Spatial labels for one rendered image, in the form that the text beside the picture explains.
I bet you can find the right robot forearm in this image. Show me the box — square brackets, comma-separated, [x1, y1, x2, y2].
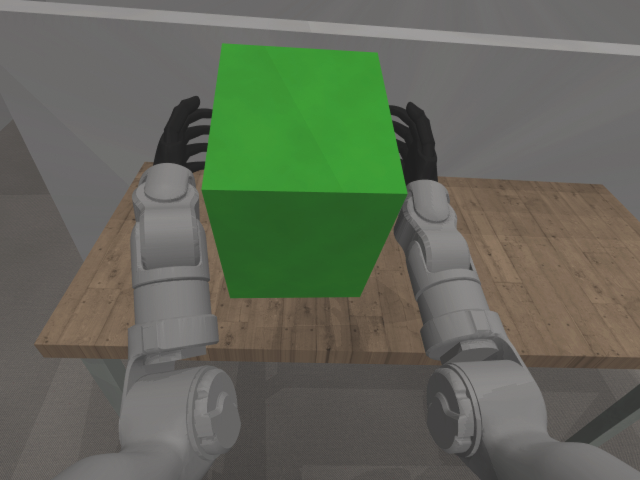
[394, 180, 547, 419]

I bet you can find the table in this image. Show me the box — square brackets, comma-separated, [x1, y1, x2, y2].
[34, 162, 640, 447]

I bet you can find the robot left upper arm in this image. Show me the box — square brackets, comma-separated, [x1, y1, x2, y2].
[51, 365, 241, 480]

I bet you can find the robot right upper arm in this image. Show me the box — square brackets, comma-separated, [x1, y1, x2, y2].
[426, 360, 640, 480]

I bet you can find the robot right hand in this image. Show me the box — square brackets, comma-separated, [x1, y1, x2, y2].
[389, 102, 438, 186]

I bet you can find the left robot forearm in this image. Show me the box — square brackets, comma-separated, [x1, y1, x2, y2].
[119, 163, 219, 444]

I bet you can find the robot left hand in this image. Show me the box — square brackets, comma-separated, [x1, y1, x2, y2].
[153, 96, 213, 173]

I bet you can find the carton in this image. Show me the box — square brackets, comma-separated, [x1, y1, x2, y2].
[201, 43, 408, 298]

